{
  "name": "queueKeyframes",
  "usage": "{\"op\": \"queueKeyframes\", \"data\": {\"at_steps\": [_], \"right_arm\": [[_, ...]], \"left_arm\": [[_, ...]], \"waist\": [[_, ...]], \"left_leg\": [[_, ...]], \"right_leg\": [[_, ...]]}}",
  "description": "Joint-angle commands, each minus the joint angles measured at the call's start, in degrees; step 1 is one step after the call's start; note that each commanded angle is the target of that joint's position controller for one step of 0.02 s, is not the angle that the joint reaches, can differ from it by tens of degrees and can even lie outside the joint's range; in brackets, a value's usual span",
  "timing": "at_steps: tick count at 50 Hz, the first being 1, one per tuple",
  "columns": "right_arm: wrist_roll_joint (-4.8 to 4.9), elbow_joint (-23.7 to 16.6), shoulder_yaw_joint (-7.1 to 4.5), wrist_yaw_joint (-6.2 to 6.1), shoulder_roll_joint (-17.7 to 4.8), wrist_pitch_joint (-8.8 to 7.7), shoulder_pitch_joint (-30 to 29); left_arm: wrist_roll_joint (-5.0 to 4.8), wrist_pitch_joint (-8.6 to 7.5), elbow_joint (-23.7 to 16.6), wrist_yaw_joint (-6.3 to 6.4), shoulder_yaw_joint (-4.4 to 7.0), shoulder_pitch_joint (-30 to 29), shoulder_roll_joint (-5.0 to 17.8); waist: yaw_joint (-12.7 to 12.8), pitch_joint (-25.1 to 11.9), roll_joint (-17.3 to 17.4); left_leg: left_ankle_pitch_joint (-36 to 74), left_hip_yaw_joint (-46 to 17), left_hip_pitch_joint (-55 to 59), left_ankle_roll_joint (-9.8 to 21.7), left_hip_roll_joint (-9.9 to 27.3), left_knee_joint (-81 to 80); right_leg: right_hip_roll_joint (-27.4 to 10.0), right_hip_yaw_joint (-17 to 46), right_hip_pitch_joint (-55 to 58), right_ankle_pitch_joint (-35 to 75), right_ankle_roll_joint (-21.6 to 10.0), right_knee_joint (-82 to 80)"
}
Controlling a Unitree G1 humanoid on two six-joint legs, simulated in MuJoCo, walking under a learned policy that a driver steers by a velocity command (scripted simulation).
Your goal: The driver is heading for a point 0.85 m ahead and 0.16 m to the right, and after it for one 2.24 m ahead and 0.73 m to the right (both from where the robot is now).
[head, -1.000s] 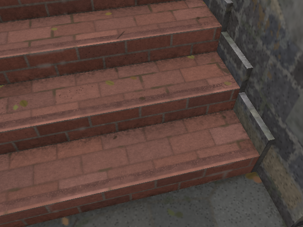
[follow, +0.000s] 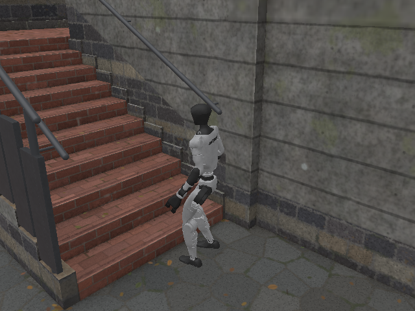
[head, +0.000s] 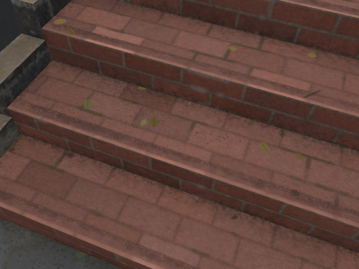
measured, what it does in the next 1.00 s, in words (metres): steps on the spot: right foot, then left foot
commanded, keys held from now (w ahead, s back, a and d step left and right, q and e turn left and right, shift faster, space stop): q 0.02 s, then no key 0.32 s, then w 0.66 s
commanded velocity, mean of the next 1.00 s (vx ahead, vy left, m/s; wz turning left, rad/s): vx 0.23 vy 0.00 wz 0.15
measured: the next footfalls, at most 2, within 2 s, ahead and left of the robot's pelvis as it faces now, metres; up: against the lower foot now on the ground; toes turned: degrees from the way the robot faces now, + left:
right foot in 0.16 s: +0.06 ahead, -0.11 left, +0.00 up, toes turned +6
left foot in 0.46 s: -0.03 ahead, +0.10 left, +0.00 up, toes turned +2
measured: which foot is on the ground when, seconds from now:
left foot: down 0.00-0.16, up 0.18-0.44, down 0.46-0.70, up 0.72-1.00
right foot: up 0.00-0.14, down 0.16-1.00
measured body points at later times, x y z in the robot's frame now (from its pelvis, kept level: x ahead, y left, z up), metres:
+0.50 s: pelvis -0.01 -0.02 +0.00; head -0.01 -0.03 +0.45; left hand +0.05 +0.24 -0.12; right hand +0.12 -0.26 -0.12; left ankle -0.06 +0.10 -0.74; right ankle +0.01 -0.15 -0.74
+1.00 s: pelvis +0.09 +0.02 +0.01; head +0.12 +0.01 +0.46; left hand +0.05 +0.28 -0.12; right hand +0.31 -0.20 -0.10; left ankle +0.22 +0.18 -0.70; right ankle +0.02 -0.11 -0.74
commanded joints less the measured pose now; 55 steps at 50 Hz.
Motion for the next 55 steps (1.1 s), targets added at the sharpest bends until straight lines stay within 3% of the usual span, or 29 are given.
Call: {"op": "queueKeyframes", "data": {"at_steps": [1, 4, 7, 8, 9, 10, 11, 13, 14, 18, 19, 21, 23, 24, 25, 28, 32, 34, 35, 36, 37, 41, 46, 49, 50, 51, 53, 54, 55], "right_arm": [[0.08, -5.28, -2.79, -1.31, -9.11, -0.25, -2.90], [-0.06, -5.49, -2.79, -1.38, -8.41, 0.76, -2.03], [0.95, -4.53, -1.96, -1.17, -6.26, 1.27, -0.37], [0.69, -4.21, -1.60, -1.17, -5.25, 1.27, 1.03], [0.86, -6.85, -1.90, -1.14, -5.59, 1.00, -2.80], [-0.27, -7.01, -3.10, -0.97, -9.66, 0.31, -3.01], [-0.40, -4.89, -4.11, -0.41, -12.19, 0.21, 0.22], [-1.16, -2.03, -2.86, 0.01, -7.13, 0.93, 3.77], [-1.18, -1.60, -1.94, 0.14, -4.39, 1.11, 3.71], [-0.81, -2.31, 1.00, 0.37, 0.98, 0.65, -2.71], [-3.89, -0.46, 0.72, 1.59, -2.10, 1.19, -0.87], [-3.13, 1.23, 0.91, 1.94, -1.73, 0.83, 1.92], [-3.00, 2.36, 1.00, 1.06, -3.60, -0.80, 4.02], [-3.46, 3.01, 0.25, 0.63, -8.02, -1.71, 4.59], [-2.36, 4.98, -0.87, 1.13, -10.08, -1.76, 7.23], [-2.06, 5.77, -0.50, 1.92, -7.55, -2.10, 7.65], [-1.32, 5.91, -0.31, 1.92, -5.61, -3.17, 4.03], [-1.56, 4.87, 0.43, 1.69, -2.17, -4.16, 1.38], [2.11, 1.55, 0.91, 0.65, 0.30, -5.02, -1.82], [2.42, 0.41, 0.51, -0.04, -3.00, -5.83, -2.13], [2.59, 1.02, -0.32, 0.07, -5.51, -6.19, -0.72], [0.46, 3.71, -0.19, 1.60, -2.41, -6.11, 1.22], [-0.03, 1.42, 1.06, 1.96, 1.38, -5.74, -5.58], [0.53, -0.13, 0.46, 2.12, -1.84, -5.85, -7.90], [-4.18, 0.85, 0.92, 3.37, -1.01, -4.01, -6.81], [-4.35, 0.68, 0.82, 3.70, -1.04, -3.36, -6.32], [-3.72, 3.64, 0.07, 3.16, -2.14, -3.57, 3.09], [-4.38, 6.69, -0.39, 3.20, -2.82, -4.38, 11.19], [-5.60, 8.45, -0.98, 2.92, -5.91, -5.42, 18.13]], "left_arm": [[-0.64, -1.78, -2.82, -0.01, 1.56, 1.42, 5.04], [-1.20, -2.28, -1.88, -0.97, 1.59, 2.83, 5.67], [-0.15, -2.58, 0.01, -1.41, 1.55, 6.05, 5.77], [1.12, -2.61, -0.33, -1.41, 1.81, 5.81, 7.67], [3.58, -2.78, -0.51, -1.44, 2.92, 5.38, 12.79], [4.79, -3.24, -2.22, -1.54, 2.84, 0.69, 11.96], [3.62, -3.67, -3.93, -1.19, 2.28, -3.23, 9.83], [0.24, -3.84, -4.26, -0.82, 1.27, -5.55, 6.68], [-0.32, -3.69, -3.68, -0.70, 0.55, -4.93, 5.45], [0.98, -2.93, -2.16, -1.22, -0.58, -0.04, 4.26], [2.14, -2.15, 0.68, -1.95, 0.72, 5.19, 8.11], [1.90, -1.39, 1.76, -2.81, 1.31, 6.50, 8.97], [1.30, -2.00, 1.71, -3.16, 0.65, 6.26, 6.24], [0.69, -2.85, 0.63, -3.66, 0.09, 5.95, 3.31], [0.70, -3.14, 0.19, -3.75, 0.08, 2.86, 3.37], [1.14, -3.08, -1.58, -4.14, 0.23, -2.77, 2.97], [1.06, -4.59, 1.48, -3.93, 0.04, 5.97, 0.83], [1.30, -5.27, 4.81, -2.89, 1.09, 14.34, 4.05], [-1.99, -6.47, 4.90, -2.43, 3.45, 17.99, 12.30], [-1.73, -7.12, 5.57, -2.63, 3.92, 20.14, 13.67], [-0.63, -7.58, 5.21, -2.41, 2.68, 16.59, 9.60], [-0.37, -6.92, 3.55, -2.66, 1.05, 11.57, 5.23], [-0.37, -6.04, 3.95, -2.16, 1.10, 11.07, 7.93], [-1.23, -6.27, 4.27, -2.65, 1.87, 11.10, 9.89], [0.80, -6.05, 6.23, -3.54, 1.36, 11.68, 6.99], [0.80, -6.01, 6.02, -3.90, 1.49, 11.99, 7.08], [0.93, -5.70, 5.83, -3.77, 1.78, 9.55, 7.62], [0.93, -5.10, 5.43, -4.10, 1.85, 9.18, 7.59], [0.61, -4.90, 4.77, -4.36, 1.20, 9.71, 5.27]], "waist": [[1.18, -7.73, 7.49], [0.82, -8.15, 8.38], [2.45, -7.71, 7.43], [1.87, -7.28, 3.15], [1.67, -3.05, -12.20], [1.51, -2.89, -16.01], [-0.49, -4.16, -10.99], [-1.74, -4.02, -4.79], [-1.57, -3.32, -3.81], [2.77, -5.12, -9.08], [4.48, -4.66, -9.41], [2.69, -3.07, -10.81], [0.86, -3.08, -7.70], [2.10, -4.82, 0.74], [0.30, -4.13, 7.35], [-1.50, 5.44, 10.01], [3.77, 3.50, 9.28], [7.55, 0.05, 3.59], [8.83, -0.88, -10.12], [9.61, -0.39, -15.05], [6.71, 2.38, -8.54], [3.70, 2.64, -2.53], [4.31, 2.17, -5.52], [4.33, 2.41, -7.14], [2.34, 3.22, -7.04], [2.76, 2.50, -8.12], [-2.25, -2.33, -7.30], [-5.52, -7.01, -3.52], [-7.74, -11.03, 3.70]], "left_leg": [[-16.90, -21.05, 6.02, 6.19, 14.23, -10.69], [-14.98, -21.74, 7.11, 5.42, 14.17, -10.41], [-15.23, -18.71, 5.05, 1.88, 10.22, -6.81], [-19.42, -15.80, 0.50, -0.67, 7.25, -0.66], [-24.56, -5.46, -7.72, -3.62, -1.29, 12.21], [-28.63, -4.59, -8.07, -6.21, -1.36, 28.33], [-25.89, -6.78, -6.72, -6.99, -0.64, 38.29], [-20.08, -6.14, -6.84, -8.64, -0.60, 44.03], [-18.83, -5.75, -6.99, -9.39, -0.17, 42.68], [-17.87, 3.04, 2.95, -11.21, 5.69, 15.88], [-23.66, 7.32, 6.60, -9.42, 2.14, 11.31], [-16.20, 9.04, 12.54, -6.85, 2.04, -2.82], [-8.13, 2.02, 22.00, -4.28, 7.39, -9.34], [-7.21, -6.66, 25.16, -1.64, 14.11, -6.88], [-16.87, -11.00, 21.45, 2.43, 16.09, -8.20], [-30.78, -16.80, 13.48, 5.87, 19.75, -17.24], [-13.51, -8.71, 8.44, 4.66, 15.58, -12.61], [-7.75, -3.49, 1.84, 1.87, 11.32, -1.61], [-10.72, 3.06, -6.67, -2.17, 4.93, 11.81], [-23.93, 4.43, -15.13, -3.54, 4.44, 24.72], [-24.95, 1.52, -19.95, -3.12, 8.42, 34.25], [-10.82, 3.91, -21.46, -3.31, 12.59, 35.81], [0.65, 8.21, -9.20, -7.73, 10.34, 17.28], [2.54, 7.25, -4.57, -6.48, 10.02, 11.09], [0.68, 9.90, -2.37, -5.52, 9.81, 10.53], [-0.71, 10.55, -0.32, -4.56, 9.48, 10.07], [-3.60, 10.66, 9.36, -2.64, 7.66, 8.52], [-4.17, 11.75, 17.42, -2.30, 6.12, 4.18], [-5.48, 3.53, 26.83, -2.38, 13.59, -1.23]], "right_leg": [[1.33, 0.33, 2.89, 0.46, 0.55, -4.89], [0.93, -1.05, 7.03, 0.59, -0.61, -10.89], [-0.22, -3.93, 15.85, 7.29, -4.01, -24.63], [-6.17, 0.84, 19.76, 7.77, -6.05, -27.74], [-16.84, 15.27, 15.31, 10.11, -14.31, -33.45], [-25.20, 22.79, 9.65, 18.53, -20.34, -36.05], [-23.47, 18.61, 9.16, 21.73, -19.74, -33.93], [-16.19, 9.58, 11.86, 21.50, -15.04, -31.33], [-14.72, 7.36, 13.07, 22.55, -14.46, -30.69], [-10.49, 2.49, 17.45, 14.59, -13.25, -30.80], [-9.45, 2.76, 17.21, 16.79, -13.52, -30.47], [-9.23, 3.50, 16.06, 12.30, -12.27, -28.60], [-9.45, 4.65, 10.19, 11.70, -8.46, -27.12], [-4.59, -0.97, 6.67, 9.19, -6.41, -22.77], [-0.45, -6.43, 5.78, 1.83, -5.49, -18.46], [-0.66, -8.17, 2.67, -0.57, -6.15, -11.29], [0.63, -9.93, 17.71, 4.72, -8.88, -22.29], [-4.57, -2.02, 30.53, 5.25, -9.78, -28.22], [-12.75, 13.31, 34.70, -2.74, -14.33, -34.34], [-23.86, 29.48, 36.23, -6.68, -20.89, -41.35], [-25.48, 28.85, 34.46, -8.39, -21.43, -41.25], [-16.32, 9.78, 31.08, 8.36, -15.06, -41.08], [-11.88, -1.58, 19.30, 22.28, -14.64, -40.76], [-13.62, -1.46, 18.73, 21.80, -13.72, -40.66], [-12.58, -3.16, 17.10, 23.39, -12.32, -38.59], [-13.16, -2.66, 17.09, 25.29, -12.14, -37.33], [-12.88, -3.79, 17.71, 39.37, -11.63, -26.60], [-9.30, -6.36, 17.48, 43.02, -10.78, -13.15], [-4.68, -7.59, 8.63, 27.18, -8.98, 3.54]]}}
